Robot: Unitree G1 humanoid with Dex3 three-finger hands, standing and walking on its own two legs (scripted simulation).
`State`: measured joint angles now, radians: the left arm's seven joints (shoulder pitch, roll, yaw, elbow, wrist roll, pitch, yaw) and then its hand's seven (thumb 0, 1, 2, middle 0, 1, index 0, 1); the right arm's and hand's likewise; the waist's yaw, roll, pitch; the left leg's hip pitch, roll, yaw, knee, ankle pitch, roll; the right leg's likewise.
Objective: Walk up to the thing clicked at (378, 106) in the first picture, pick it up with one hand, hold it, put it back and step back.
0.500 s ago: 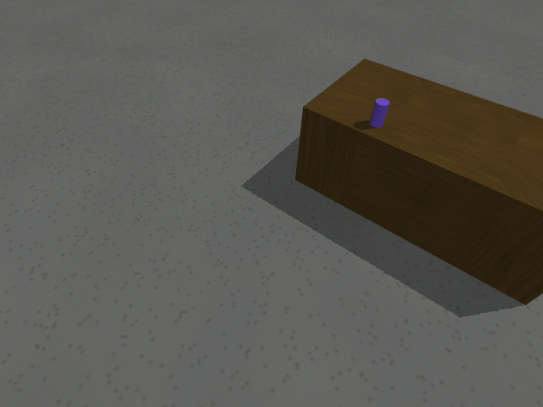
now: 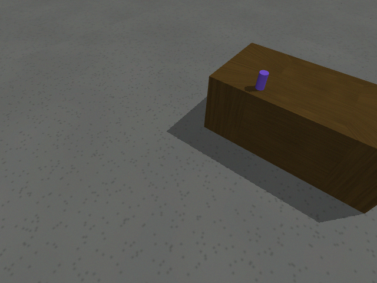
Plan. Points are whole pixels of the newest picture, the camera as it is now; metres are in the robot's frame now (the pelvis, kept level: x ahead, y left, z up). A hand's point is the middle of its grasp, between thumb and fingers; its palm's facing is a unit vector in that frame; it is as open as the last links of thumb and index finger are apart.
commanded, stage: stand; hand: left
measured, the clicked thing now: (261, 80) +1.19 -0.40 -0.28
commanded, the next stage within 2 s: walk up in 0.62 s
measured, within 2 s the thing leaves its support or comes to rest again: neither
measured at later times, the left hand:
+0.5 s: hand out of the picture +0.07 +0.25 -0.16, palm faces -0.04 -0.94 -0.34, open 7.4 cm
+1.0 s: hand (109, 266) +0.19 +0.20 -0.15, palm faces -0.21 -0.87 -0.44, open 7.4 cm
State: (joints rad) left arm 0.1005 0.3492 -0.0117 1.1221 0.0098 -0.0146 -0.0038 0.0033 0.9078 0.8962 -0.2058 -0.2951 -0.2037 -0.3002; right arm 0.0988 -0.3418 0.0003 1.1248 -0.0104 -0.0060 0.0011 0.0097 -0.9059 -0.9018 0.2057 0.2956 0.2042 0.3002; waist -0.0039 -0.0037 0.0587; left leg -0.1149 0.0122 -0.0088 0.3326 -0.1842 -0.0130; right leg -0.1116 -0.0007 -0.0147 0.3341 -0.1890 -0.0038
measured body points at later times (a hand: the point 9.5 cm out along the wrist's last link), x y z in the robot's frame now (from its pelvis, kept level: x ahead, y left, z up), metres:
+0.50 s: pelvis +0.00 +0.00 +0.00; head +0.01 +0.00 +0.45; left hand +0.07 +0.30 -0.13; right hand +0.07 -0.30 -0.13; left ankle +0.00 +0.13 -0.75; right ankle +0.00 -0.12 -0.75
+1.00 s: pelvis +0.07 -0.09 -0.04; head +0.06 -0.11 +0.41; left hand +0.21 +0.24 -0.12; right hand +0.07 -0.45 -0.16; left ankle +0.00 +0.11 -0.73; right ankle +0.10 -0.23 -0.75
